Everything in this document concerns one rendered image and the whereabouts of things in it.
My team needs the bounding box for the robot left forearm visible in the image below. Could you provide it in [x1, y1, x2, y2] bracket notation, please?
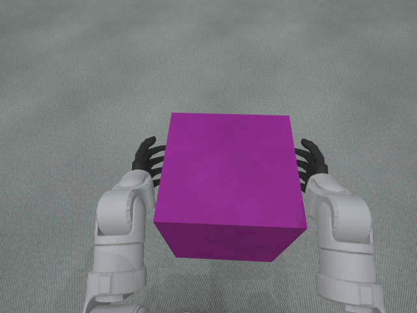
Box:
[83, 170, 156, 313]

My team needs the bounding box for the carton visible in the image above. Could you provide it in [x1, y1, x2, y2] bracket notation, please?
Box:
[153, 113, 308, 262]

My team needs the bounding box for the left robot hand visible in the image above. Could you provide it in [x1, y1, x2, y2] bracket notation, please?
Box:
[132, 136, 166, 187]

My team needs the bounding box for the right robot hand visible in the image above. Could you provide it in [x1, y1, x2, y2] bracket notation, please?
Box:
[295, 139, 328, 193]

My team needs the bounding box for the robot right forearm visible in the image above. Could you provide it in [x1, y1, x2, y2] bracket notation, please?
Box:
[304, 173, 386, 313]

